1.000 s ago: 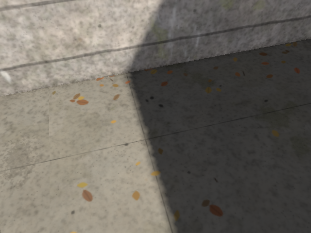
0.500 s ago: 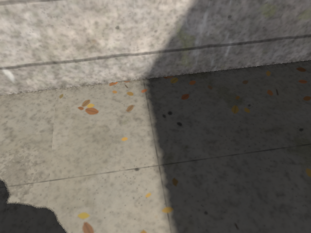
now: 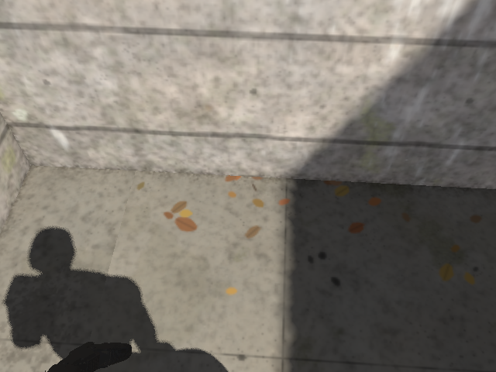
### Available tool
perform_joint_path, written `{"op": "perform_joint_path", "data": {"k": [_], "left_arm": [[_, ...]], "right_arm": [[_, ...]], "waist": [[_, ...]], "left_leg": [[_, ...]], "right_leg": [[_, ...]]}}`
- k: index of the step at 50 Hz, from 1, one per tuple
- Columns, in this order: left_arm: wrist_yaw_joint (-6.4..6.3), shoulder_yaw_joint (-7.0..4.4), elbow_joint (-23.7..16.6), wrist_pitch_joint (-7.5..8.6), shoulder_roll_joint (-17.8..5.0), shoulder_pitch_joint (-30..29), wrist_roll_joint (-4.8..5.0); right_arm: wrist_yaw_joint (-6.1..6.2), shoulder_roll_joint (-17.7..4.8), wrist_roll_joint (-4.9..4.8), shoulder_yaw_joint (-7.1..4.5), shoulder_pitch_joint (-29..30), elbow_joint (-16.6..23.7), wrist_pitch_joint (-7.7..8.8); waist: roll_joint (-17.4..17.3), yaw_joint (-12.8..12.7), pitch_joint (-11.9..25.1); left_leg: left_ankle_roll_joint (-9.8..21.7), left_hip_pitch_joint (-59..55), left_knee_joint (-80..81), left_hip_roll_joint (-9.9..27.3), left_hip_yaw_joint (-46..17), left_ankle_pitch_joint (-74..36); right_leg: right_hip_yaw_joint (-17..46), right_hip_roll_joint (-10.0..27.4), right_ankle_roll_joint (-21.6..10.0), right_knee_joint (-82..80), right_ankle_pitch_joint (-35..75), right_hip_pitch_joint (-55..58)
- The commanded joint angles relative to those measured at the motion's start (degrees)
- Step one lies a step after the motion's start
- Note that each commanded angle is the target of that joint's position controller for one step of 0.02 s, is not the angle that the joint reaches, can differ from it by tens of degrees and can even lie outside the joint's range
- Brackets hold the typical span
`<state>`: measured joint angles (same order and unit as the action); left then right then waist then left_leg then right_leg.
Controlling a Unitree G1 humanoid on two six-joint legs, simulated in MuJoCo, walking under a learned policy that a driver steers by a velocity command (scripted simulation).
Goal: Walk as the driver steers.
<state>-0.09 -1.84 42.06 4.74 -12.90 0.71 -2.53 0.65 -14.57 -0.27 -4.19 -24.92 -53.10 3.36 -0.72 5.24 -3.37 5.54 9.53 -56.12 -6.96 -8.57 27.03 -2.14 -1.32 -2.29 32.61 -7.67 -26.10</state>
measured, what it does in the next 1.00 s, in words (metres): walks ahead: left foot, then right foot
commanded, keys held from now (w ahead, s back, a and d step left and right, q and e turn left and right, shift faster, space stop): no key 1.00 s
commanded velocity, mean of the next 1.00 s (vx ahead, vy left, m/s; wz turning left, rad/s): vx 0.11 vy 0.00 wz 0.12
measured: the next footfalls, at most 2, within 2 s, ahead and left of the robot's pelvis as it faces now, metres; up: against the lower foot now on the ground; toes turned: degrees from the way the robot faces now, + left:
left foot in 0.38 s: +0.23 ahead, +0.11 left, +0.00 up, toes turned +5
right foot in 0.66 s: +0.19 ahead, -0.11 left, +0.00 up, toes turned +4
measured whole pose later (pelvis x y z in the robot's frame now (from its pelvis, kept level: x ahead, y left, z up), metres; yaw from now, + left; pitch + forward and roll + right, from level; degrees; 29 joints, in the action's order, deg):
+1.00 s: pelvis +0.17 +0.00 +0.02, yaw +5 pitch -2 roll +0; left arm -2.2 -0.1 61.0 0.8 -9.4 17.9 -0.4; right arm 1.7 -10.8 0.7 -1.1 -15.2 -62.1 0.4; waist -0.1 0.4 -1.6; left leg 1.3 11.7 -21.8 -1.3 0.4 8.6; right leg -1.1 -0.5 -1.0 22.5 -14.4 -6.5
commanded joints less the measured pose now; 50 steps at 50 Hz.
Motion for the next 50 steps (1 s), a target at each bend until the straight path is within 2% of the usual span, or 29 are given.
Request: {"op": "perform_joint_path", "data": {"k": [1,2,3,5,6,8,12,16,18,19,20,21,22,23,24,25,28,31,33,34,35,37,40,46,47,50], "left_arm": [[-0.21,-2.04,-0.2,0.00,-5.0,10.7,0.39],[-0.23,-1.63,0.6,0.40,-4.2,11.2,0.37],[-0.29,-1.39,1.7,0.84,-4.0,12.3,0.78],[0.20,-1.33,3.4,2.01,-4.5,14.8,1.39],[0.31,-1.40,3.8,2.31,-5.1,15.0,1.58],[0.31,-1.40,4.0,2.17,-5.9,14.6,1.50],[0.39,-1.29,4.9,1.02,-6.6,14.6,1.68],[0.36,-1.76,6.8,-0.16,-8.2,18.2,1.97],[-0.01,-1.68,7.3,-0.93,-7.8,18.1,2.38],[-0.13,-1.37,7.6,-1.16,-6.7,20.5,1.97],[-0.30,-0.63,6.7,-1.47,-4.1,24.4,1.37],[-0.66,0.40,8.6,-2.87,-0.6,28.8,3.01],[-1.10,-0.26,8.8,-4.12,-4.0,25.2,2.75],[-1.11,-0.57,7.9,-4.74,-4.5,21.4,2.30],[-1.04,-0.57,8.1,-5.24,-4.1,20.0,2.10],[-0.93,-0.57,8.5,-5.69,-3.9,20.0,1.89],[-1.07,-0.18,11.3,-6.22,-2.1,22.5,1.63],[-1.40,0.22,13.0,-6.20,-1.0,22.6,1.43],[-1.46,0.23,13.0,-5.55,-2.6,21.2,0.75],[-1.37,0.00,13.1,-5.13,-4.2,20.2,1.02],[-1.16,-0.06,14.0,-4.85,-4.0,20.0,1.57],[-1.22,0.31,14.7,-4.08,-2.6,18.8,1.70],[-1.61,0.42,15.4,-3.45,-2.4,18.6,1.83],[-1.87,0.71,17.5,-3.64,-1.8,20.0,1.83],[-2.26,0.84,17.6,-3.60,-1.8,20.2,2.20],[-2.54,1.14,18.4,-3.58,-1.5,20.4,2.16]], "right_arm": [[-0.17,-4.2,1.25,-0.68,0.2,4.7,0.09],[-0.49,-3.4,1.74,-0.72,1.1,4.9,-0.34],[-0.90,-2.9,2.23,-0.74,1.1,5.1,-1.05],[-1.33,-1.9,2.31,-0.70,0.9,5.4,-1.96],[-1.52,-1.8,2.23,-0.67,1.3,5.6,-2.21],[-1.86,-1.6,2.31,-0.38,3.8,6.5,-2.56],[-2.49,-0.1,2.05,1.44,11.2,8.4,-2.73],[-1.81,-1.5,2.01,1.88,14.3,8.7,-2.25],[-1.31,-1.5,2.46,2.02,12.4,7.6,-1.29],[-0.92,-3.3,3.05,1.79,11.0,7.1,-0.54],[-0.50,-7.1,3.49,1.29,8.7,7.3,0.05],[0.17,-5.9,1.57,1.55,9.0,6.9,-0.61],[0.31,-3.5,0.82,2.12,8.9,6.6,-0.97],[0.59,-3.0,0.96,2.53,10.8,6.3,-1.16],[0.91,-2.2,1.47,2.93,12.7,6.2,-1.48],[1.30,-2.3,1.48,2.97,14.3,6.2,-1.62],[1.36,-2.1,1.23,2.95,15.7,5.0,-1.60],[1.16,-2.3,0.65,2.71,16.1,3.4,-2.00],[0.89,-1.9,0.58,2.56,14.7,2.2,-2.46],[0.69,-1.6,0.35,2.32,13.5,1.6,-2.77],[0.54,-1.4,0.36,2.21,13.1,0.8,-2.95],[0.56,-1.4,0.69,2.04,11.3,-1.0,-2.70],[0.60,-1.4,0.75,1.97,10.5,-3.0,-2.13],[0.93,-0.6,0.61,2.40,9.2,-6.4,-2.41],[1.09,-0.4,1.10,2.45,8.8,-7.0,-2.45],[1.25,0.0,0.99,2.71,7.9,-8.3,-2.59]], "waist": [[1.0,-5.6,7.0],[2.1,-4.9,5.5],[4.3,-4.1,4.8],[6.4,-3.2,6.4],[6.9,-2.8,6.9],[7.1,-2.3,7.2],[8.7,-3.7,6.7],[8.2,-5.4,6.3],[5.9,-4.1,5.9],[1.8,-4.2,7.2],[-6.2,-5.9,11.2],[-12.4,-5.9,14.7],[-8.7,-4.3,11.5],[-7.8,-4.6,7.8],[-6.5,-5.4,6.6],[-6.8,-6.5,5.8],[-5.6,-7.7,6.4],[-4.7,-8.5,4.5],[-3.7,-7.2,1.9],[-1.5,-5.7,-0.7],[2.3,-5.5,-2.5],[4.6,-4.7,-1.1],[3.0,-4.6,1.3],[1.6,-5.0,0.2],[1.1,-5.1,0.3],[1.1,-5.0,-0.2]], "left_leg": [[-1.4,24.2,-16.6,5.9,2.6,-5.5],[-2.0,22.7,-14.6,6.8,2.7,-5.8],[-2.7,21.0,-13.1,7.0,3.2,-5.3],[-3.2,19.8,-10.6,5.6,3.6,-5.9],[-3.5,20.0,-9.4,5.0,3.8,-6.9],[-4.0,20.7,-4.8,4.9,4.4,-9.5],[-4.3,13.2,11.6,6.0,8.7,-18.2],[-3.4,8.9,20.8,6.2,9.8,-18.5],[-2.1,2.8,31.1,6.2,9.6,-23.3],[-1.6,-2.9,35.0,10.1,5.3,-32.8],[0.6,-10.8,31.9,22.2,-5.3,-55.5],[9.5,-10.2,33.2,28.2,-11.3,-59.2],[11.0,-7.6,36.1,26.8,-12.6,-50.0],[9.9,-4.7,38.5,24.6,-11.0,-42.5],[8.1,-2.7,40.2,22.6,-9.1,-37.3],[6.4,-0.2,41.5,21.0,-6.7,-34.8],[4.2,2.8,41.6,17.6,-2.1,-30.4],[2.0,7.1,41.2,15.5,-0.8,-16.2],[-1.3,10.6,42.2,13.9,-1.7,-4.9],[-2.2,10.1,42.6,11.9,-0.5,-5.4],[-2.2,5.8,41.2,10.9,1.1,-9.1],[-1.8,0.2,37.9,11.0,1.8,-16.4],[-1.7,-1.3,37.0,11.3,2.2,-20.9],[-2.5,-0.6,37.6,11.1,2.8,-21.3],[-2.9,-0.5,37.1,10.9,2.9,-21.2],[-3.2,-0.3,37.1,10.9,3.0,-21.7]], "right_leg": [[26.4,21.5,-9.8,-15.1,8.6,25.4],[20.0,19.2,-8.8,-15.2,20.0,22.1],[15.0,17.2,-8.4,-15.5,29.4,19.6],[10.2,15.9,-8.4,-14.9,42.4,19.3],[8.4,15.7,-8.7,-15.1,44.8,19.3],[5.6,15.3,-9.0,-15.8,45.1,18.8],[-0.5,12.4,-7.5,-16.3,41.3,14.8],[2.0,14.2,-7.1,-13.0,34.5,17.7],[2.6,13.0,-5.0,-8.2,25.4,17.1],[2.0,10.9,-2.8,-4.5,16.3,15.2],[-1.0,7.6,-0.7,2.1,-6.2,10.4],[-1.1,2.9,0.2,6.4,-24.7,9.5],[1.0,2.4,0.7,8.8,-28.3,7.2],[1.8,2.2,0.9,9.3,-27.4,5.7],[2.6,2.7,1.3,8.5,-25.1,6.5],[2.7,3.1,1.7,7.1,-22.1,8.6],[1.6,2.1,2.5,4.0,-16.5,14.3],[0.8,2.1,2.4,-6.2,-6.3,19.3],[4.7,5.9,1.8,-11.2,-3.6,20.9],[6.1,6.8,1.1,-11.7,-7.2,16.2],[6.7,6.7,0.7,-13.1,-10.5,10.6],[7.1,6.9,0.9,-15.5,-9.2,9.3],[7.2,7.1,0.5,-15.7,-5.4,12.5],[7.1,7.1,-0.2,-15.9,-4.5,14.1],[7.5,7.2,-0.4,-16.0,-4.8,14.1],[7.5,7.3,-0.7,-16.1,-4.3,14.1]]}}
